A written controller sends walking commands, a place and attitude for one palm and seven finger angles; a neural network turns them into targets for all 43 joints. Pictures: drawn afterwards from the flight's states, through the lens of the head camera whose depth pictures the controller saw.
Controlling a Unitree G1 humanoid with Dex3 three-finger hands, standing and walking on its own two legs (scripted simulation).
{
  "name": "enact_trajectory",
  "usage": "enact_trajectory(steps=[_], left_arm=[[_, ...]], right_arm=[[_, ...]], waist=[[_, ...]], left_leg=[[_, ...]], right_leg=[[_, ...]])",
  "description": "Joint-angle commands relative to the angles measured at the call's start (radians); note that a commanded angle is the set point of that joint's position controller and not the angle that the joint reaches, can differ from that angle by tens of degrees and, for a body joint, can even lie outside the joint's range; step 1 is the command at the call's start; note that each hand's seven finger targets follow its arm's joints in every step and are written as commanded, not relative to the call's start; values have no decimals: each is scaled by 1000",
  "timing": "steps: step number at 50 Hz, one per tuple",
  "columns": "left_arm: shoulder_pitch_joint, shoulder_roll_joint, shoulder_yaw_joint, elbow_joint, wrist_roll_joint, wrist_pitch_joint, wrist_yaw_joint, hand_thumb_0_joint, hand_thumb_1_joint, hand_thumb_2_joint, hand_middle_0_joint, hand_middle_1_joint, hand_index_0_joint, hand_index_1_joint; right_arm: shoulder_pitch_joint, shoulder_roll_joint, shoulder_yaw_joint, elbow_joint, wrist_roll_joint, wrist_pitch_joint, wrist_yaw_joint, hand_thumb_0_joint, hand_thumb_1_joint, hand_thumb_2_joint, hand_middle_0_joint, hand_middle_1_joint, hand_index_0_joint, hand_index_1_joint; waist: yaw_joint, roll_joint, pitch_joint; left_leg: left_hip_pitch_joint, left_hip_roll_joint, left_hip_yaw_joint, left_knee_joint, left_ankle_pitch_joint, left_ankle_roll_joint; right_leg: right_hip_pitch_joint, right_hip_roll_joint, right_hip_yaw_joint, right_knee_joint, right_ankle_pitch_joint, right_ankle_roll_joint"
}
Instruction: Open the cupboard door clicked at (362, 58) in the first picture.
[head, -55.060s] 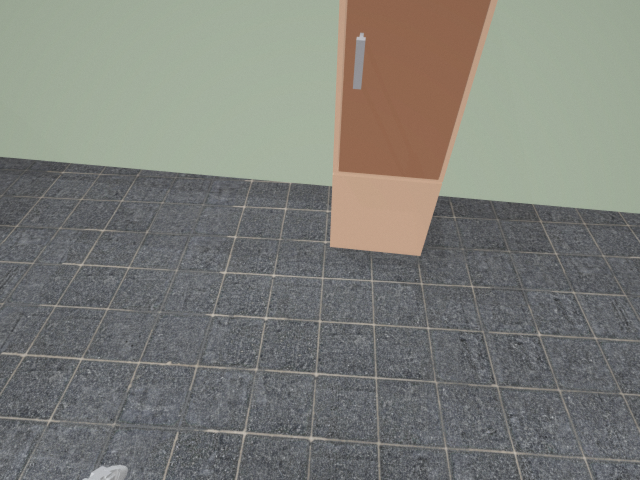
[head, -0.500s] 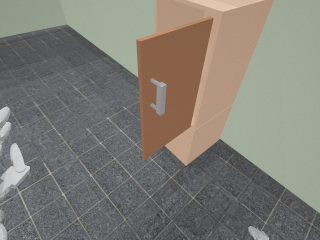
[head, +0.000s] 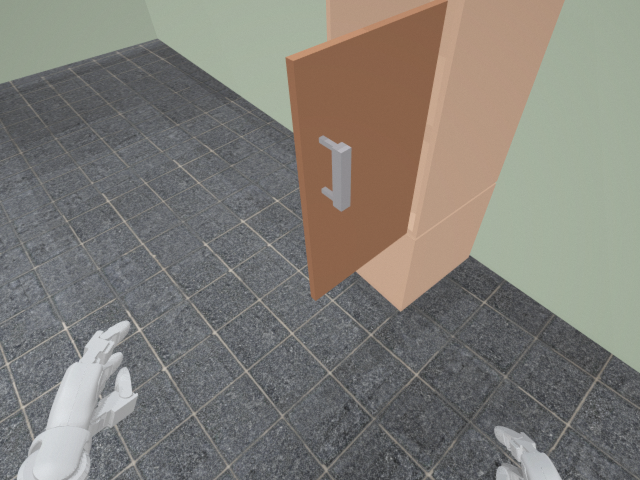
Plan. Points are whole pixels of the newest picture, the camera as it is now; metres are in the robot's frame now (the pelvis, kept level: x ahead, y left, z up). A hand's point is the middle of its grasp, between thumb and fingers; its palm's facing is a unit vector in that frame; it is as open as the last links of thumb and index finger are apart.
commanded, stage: let the arm hang, fingers relaxed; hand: left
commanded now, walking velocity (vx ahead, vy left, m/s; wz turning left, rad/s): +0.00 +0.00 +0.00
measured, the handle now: (333, 173) +0.60 +0.03 +0.05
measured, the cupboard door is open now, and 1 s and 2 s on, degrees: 92 92 92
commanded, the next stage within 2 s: look to check the result in 0.98 s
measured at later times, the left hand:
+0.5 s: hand out of the picture -0.05 +0.19 -0.16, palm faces +0.04 -0.97 -0.25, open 7.3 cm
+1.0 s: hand out of the picture +0.05 +0.17 -0.16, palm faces +0.03 -0.98 -0.20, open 7.3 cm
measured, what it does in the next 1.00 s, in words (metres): stands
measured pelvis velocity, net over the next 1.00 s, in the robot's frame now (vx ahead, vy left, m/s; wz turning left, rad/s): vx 0.02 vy -0.01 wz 0.01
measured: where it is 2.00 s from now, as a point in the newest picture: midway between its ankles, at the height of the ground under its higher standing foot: outside the picture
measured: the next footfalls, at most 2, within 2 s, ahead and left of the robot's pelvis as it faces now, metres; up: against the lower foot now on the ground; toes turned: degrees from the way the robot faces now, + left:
none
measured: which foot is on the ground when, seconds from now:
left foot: down 0.00-1.00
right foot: down 0.00-1.00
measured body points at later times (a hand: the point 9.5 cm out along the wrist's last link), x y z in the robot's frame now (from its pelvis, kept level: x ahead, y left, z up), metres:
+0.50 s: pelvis +0.00 -0.01 +0.01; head +0.02 -0.01 +0.46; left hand -0.05 +0.24 -0.14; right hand -0.01 -0.24 -0.15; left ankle +0.05 +0.10 -0.73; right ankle +0.01 -0.12 -0.73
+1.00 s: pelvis +0.02 -0.01 +0.01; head +0.03 -0.01 +0.46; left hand +0.05 +0.22 -0.14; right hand +0.04 -0.24 -0.15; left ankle +0.05 +0.10 -0.73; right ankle +0.01 -0.12 -0.73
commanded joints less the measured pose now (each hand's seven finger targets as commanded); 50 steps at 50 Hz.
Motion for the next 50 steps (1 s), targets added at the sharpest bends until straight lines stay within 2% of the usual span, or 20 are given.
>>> enact_trajectory(steps=[1,2,3,4,6,8,11,16,18,21,23,29,33,36,37,40,42,46,50], left_arm=[[-16,89,-60,280,11,24,-25,0,900,900,-200,-300,-200,-300],[-43,93,-72,341,8,26,-22,0,900,900,-200,-300,-200,-300],[-66,85,-87,403,4,31,-18,0,900,900,-200,-300,-200,-300],[-86,78,-98,457,1,35,-15,0,900,900,-200,-300,-200,-300],[-89,53,-115,558,-7,39,-10,0,900,900,-200,-300,-200,-300],[-58,41,-118,650,-10,40,-7,0,900,900,-200,-300,-200,-300],[-16,10,-117,754,-15,39,-6,0,900,900,-200,-300,-200,-300],[2,-5,-119,845,-17,36,-6,0,900,900,-200,-300,-200,-300],[9,-8,-119,867,-17,35,-5,0,900,900,-200,-300,-200,-300],[21,-20,-121,885,-18,37,-1,0,900,900,-200,-300,-200,-300],[26,-18,-121,893,-18,36,0,0,900,900,-200,-300,-200,-300],[25,-32,-123,894,-19,37,6,0,900,900,-200,-300,-200,-300],[16,-41,-124,891,-18,37,8,0,900,900,-200,-300,-200,-300],[10,-48,-125,889,-19,35,8,0,900,900,-200,-300,-200,-300],[12,-44,-122,885,-18,32,9,0,900,900,-200,-300,-200,-300],[-2,-52,-123,885,-19,32,9,0,900,900,-200,-300,-200,-300],[-4,-52,-122,883,-18,31,9,0,900,900,-200,-300,-200,-300],[-15,-53,-120,883,-19,30,8,0,900,900,-200,-300,-200,-300],[-19,-51,-119,883,-20,28,8,0,900,900,-200,-300,-200,-300]], right_arm=[[-18,-162,-53,-35,-3,18,-7,0,-900,-900,200,300,200,300],[-13,-145,-47,-14,-3,31,-6,0,-900,-900,200,300,200,300],[-2,-115,-39,9,-6,44,-5,0,-900,-900,200,300,200,300],[9,-98,-30,33,-7,53,-6,0,-900,-900,200,300,200,300],[14,-83,-19,78,-9,63,-10,0,-900,-900,200,300,200,300],[23,-77,-16,116,-6,64,-15,0,-900,-900,200,300,200,300],[56,-49,-15,170,-5,71,-24,0,-900,-900,200,300,200,300],[125,-43,-24,236,-1,75,-32,0,-900,-900,200,300,200,300],[149,-39,-28,249,0,76,-34,0,-900,-900,200,300,200,300],[171,-23,-28,270,0,79,-36,0,-900,-900,200,300,200,300],[172,-18,-29,277,0,79,-35,0,-900,-900,200,300,200,300],[178,11,-24,295,-1,78,-34,0,-900,-900,200,300,200,300],[168,27,-20,300,-1,74,-33,0,-900,-900,200,300,200,300],[159,28,-16,302,-1,69,-34,0,-900,-900,200,300,200,300],[160,26,-17,300,0,67,-35,0,-900,-900,200,300,200,300],[148,34,-15,306,-2,67,-35,0,-900,-900,200,300,200,300],[147,27,-15,303,-1,67,-36,0,-900,-900,200,300,200,300],[137,26,-15,303,-2,65,-37,0,-900,-900,200,300,200,300],[136,19,-16,302,-1,64,-39,0,-900,-900,200,300,200,300]], waist=[[-15,-248,-73],[-24,-229,-57],[-34,-183,-53],[-40,-146,-53],[-35,-6,-27],[-21,55,-33],[-17,98,-5],[-24,12,47],[-27,-42,44],[-28,-53,63],[-27,-83,76],[-26,-96,91],[-23,-74,97],[-20,-59,91],[-17,-71,76],[-19,-52,84],[-19,-64,86],[-21,-36,72],[-23,-45,58]], left_leg=[[22,110,-147,-92,144,27],[56,89,-123,-75,128,14],[82,73,-103,-68,112,4],[106,68,-96,-78,106,-2],[108,93,-122,-147,92,-3],[76,109,-146,-195,49,3],[66,101,-138,-220,-43,-4],[76,104,-145,-239,-82,1],[93,105,-139,-231,-69,3],[99,104,-134,-231,-67,5],[108,98,-123,-221,-47,4],[106,99,-116,-223,-8,3],[99,103,-122,-236,21,2],[107,106,-122,-240,70,0],[111,106,-121,-232,101,1],[117,103,-117,-238,106,-5],[121,103,-117,-235,107,-5],[131,104,-119,-242,118,-6],[145,107,-118,-237,141,-7]], right_leg=[[69,-84,120,-112,92,-61],[35,-108,144,-148,86,-76],[21,-127,159,-172,81,-84],[17,-127,159,-182,66,-84],[31,-94,134,-176,21,-65],[100,-75,119,-184,18,-51],[110,-77,119,-225,-11,-56],[84,-80,104,-262,-48,-61],[79,-82,96,-268,-60,-60],[59,-84,95,-272,-76,-61],[45,-89,93,-279,-86,-61],[48,-89,93,-270,-66,-57],[62,-87,87,-257,-29,-51],[83,-87,82,-247,29,-46],[101,-86,79,-245,54,-45],[103,-90,80,-251,61,-42],[104,-87,77,-256,60,-42],[122,-89,82,-260,81,-43],[135,-89,78,-262,100,-43]])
